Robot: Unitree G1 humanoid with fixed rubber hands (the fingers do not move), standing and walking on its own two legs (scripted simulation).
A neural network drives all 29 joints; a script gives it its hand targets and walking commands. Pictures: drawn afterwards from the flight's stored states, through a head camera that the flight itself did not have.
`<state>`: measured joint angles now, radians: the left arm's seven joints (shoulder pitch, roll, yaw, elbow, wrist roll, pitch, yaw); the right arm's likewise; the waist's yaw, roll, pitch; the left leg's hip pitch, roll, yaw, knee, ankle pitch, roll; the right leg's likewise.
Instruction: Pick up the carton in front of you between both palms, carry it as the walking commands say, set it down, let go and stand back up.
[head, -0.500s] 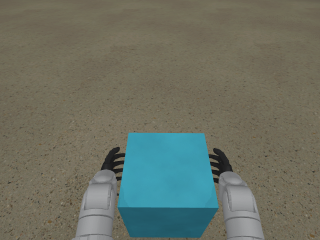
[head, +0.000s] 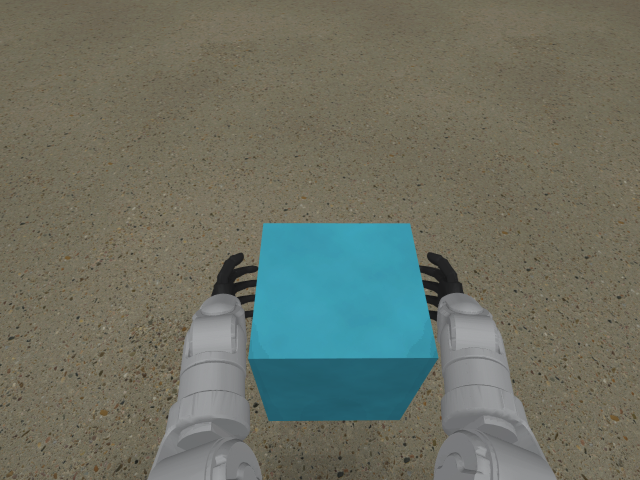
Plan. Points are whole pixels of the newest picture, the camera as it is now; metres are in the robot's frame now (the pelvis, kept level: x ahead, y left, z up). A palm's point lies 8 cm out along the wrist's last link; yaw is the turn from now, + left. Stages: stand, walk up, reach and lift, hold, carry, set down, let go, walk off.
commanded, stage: set down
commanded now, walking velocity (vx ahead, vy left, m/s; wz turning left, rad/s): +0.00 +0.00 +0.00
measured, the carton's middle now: (335, 327) +0.36 +0.00 -0.06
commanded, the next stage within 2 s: none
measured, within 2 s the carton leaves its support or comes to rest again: neither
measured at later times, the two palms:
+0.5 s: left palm (240, 345) +0.38 +0.16 -0.18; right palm (404, 337) +0.41 -0.14 -0.18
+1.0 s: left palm (239, 364) +0.41 +0.19 -0.34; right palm (376, 352) +0.45 -0.11 -0.33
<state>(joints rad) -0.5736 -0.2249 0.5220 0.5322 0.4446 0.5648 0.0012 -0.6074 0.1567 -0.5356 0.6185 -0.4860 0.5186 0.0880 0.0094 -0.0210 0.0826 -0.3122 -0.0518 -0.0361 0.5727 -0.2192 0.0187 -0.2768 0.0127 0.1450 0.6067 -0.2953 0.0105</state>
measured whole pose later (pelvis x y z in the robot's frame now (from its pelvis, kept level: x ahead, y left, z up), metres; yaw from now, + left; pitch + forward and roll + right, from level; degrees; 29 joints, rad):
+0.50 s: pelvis -0.02 -0.03 -0.11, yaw +1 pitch +37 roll +0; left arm -0.68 -0.10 0.47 0.51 0.25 0.24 -0.02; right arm -0.69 0.15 -0.41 0.53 -0.22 0.23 -0.06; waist 0.05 -0.04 -0.14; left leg -1.42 -0.04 -0.11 1.13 -0.35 -0.05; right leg -1.38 0.10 0.10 1.16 -0.42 0.02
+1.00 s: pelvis -0.05 -0.02 -0.23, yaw -1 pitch +47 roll -3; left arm -0.97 0.01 0.47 0.63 0.21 0.28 0.03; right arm -1.01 0.03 -0.41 0.71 -0.17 0.25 -0.10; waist 0.07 -0.06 -0.15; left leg -1.98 -0.09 -0.11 1.62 -0.46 -0.06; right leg -1.92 0.14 0.09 1.64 -0.54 0.07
